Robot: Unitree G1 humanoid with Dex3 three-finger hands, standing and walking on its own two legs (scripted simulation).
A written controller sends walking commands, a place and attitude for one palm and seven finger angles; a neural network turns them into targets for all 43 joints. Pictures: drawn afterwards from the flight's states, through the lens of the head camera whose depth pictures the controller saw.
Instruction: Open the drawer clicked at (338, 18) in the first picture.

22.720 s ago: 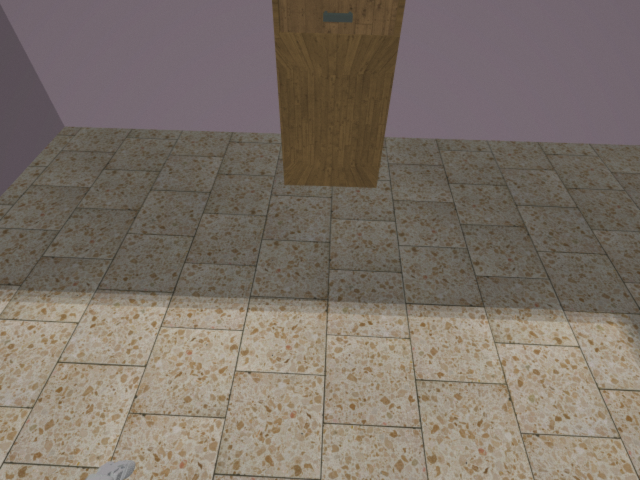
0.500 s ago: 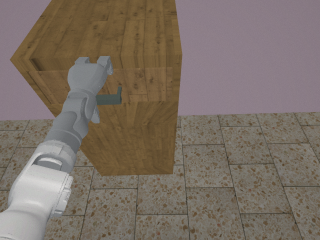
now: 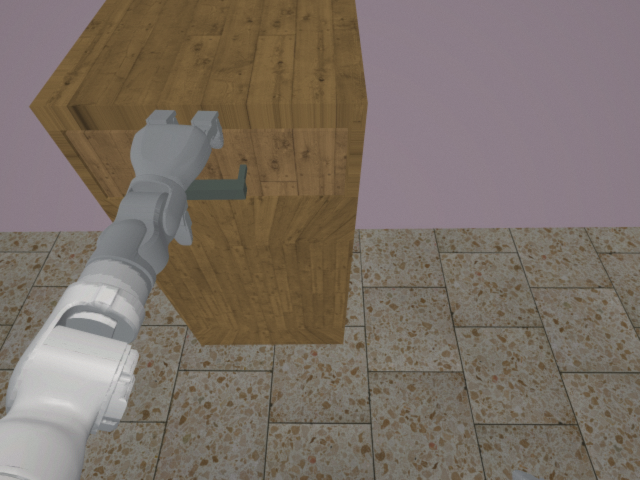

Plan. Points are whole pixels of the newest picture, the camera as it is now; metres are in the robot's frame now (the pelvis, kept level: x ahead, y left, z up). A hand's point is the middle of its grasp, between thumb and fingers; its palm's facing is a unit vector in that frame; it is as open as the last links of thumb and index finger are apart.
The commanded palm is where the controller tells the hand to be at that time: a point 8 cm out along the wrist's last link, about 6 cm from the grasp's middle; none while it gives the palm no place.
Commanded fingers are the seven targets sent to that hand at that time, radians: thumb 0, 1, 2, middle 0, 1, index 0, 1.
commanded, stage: re-aim the fingers above the handle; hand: left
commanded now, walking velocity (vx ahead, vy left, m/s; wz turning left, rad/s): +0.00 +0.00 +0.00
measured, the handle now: (214, 180) +0.54 +0.17 +0.03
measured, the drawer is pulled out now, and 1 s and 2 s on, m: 0.00 0.00 0.00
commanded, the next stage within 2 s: lower the fingers behind the handle in 1.24 s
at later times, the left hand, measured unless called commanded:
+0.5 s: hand (159, 178) +0.49 +0.22 +0.09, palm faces +0.05 +0.03 -1.00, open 13.8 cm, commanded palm +0.46 +0.19 +0.15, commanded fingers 0.00 -0.50 0.30 -0.30 -1.20 -0.30 -1.20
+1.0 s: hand (181, 177) +0.49 +0.19 +0.09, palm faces -0.01 +0.03 -1.00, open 13.7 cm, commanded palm +0.46 +0.19 +0.14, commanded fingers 0.00 -0.50 0.30 -0.30 -1.20 -0.30 -1.20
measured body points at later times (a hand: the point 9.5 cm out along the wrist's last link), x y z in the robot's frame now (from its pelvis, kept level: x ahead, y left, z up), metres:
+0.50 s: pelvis +0.02 +0.00 +0.00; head +0.08 -0.01 +0.45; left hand +0.48 +0.21 +0.14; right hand +0.07 -0.26 -0.14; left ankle -0.02 +0.12 -0.73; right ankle +0.01 -0.12 -0.73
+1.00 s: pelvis +0.01 +0.00 +0.00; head +0.07 -0.03 +0.45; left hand +0.49 +0.19 +0.14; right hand +0.09 -0.25 -0.14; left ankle -0.02 +0.11 -0.73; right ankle +0.01 -0.12 -0.73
